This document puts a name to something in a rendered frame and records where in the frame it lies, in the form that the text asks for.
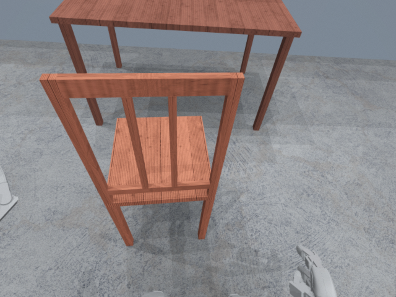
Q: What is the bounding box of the table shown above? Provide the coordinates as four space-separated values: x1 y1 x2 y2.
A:
49 0 302 131

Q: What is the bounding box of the chair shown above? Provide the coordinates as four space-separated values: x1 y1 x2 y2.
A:
39 72 245 246

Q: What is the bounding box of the left robot hand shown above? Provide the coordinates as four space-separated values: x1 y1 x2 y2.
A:
0 165 18 221

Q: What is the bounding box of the right robot hand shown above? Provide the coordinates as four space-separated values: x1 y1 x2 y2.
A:
290 245 337 297

